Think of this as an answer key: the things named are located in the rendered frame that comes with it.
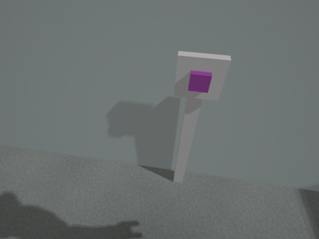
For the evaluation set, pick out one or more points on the panel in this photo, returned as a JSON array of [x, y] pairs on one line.
[[218, 65]]

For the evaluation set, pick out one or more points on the button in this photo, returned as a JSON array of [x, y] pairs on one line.
[[199, 81]]

